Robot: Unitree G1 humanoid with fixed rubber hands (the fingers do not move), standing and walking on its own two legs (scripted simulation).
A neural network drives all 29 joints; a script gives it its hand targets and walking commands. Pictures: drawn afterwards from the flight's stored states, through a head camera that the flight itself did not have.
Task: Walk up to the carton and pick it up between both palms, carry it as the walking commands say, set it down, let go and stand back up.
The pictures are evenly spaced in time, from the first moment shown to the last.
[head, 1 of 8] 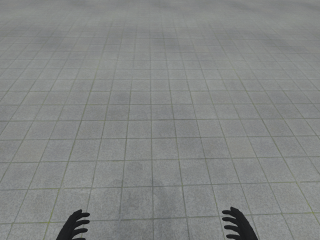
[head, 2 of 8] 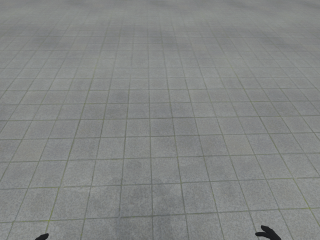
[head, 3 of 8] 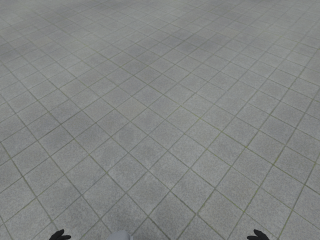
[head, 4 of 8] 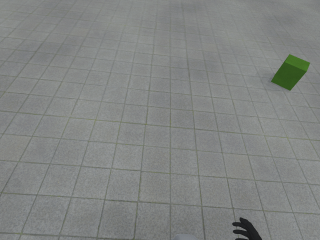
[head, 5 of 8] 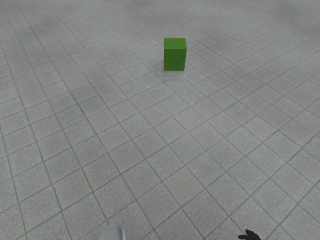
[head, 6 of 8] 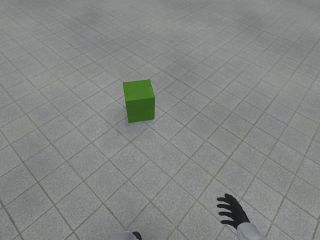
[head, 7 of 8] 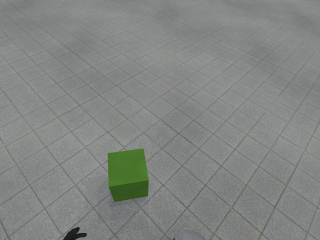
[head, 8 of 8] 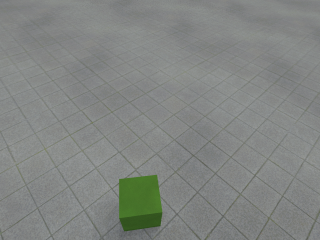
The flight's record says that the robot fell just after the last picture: no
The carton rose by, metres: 0.00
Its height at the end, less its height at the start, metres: +0.00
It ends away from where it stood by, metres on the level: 0.00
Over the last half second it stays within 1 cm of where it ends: yes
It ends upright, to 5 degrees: yes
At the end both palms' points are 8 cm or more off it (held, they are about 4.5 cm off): yes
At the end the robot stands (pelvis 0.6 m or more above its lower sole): yes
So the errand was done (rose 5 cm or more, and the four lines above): no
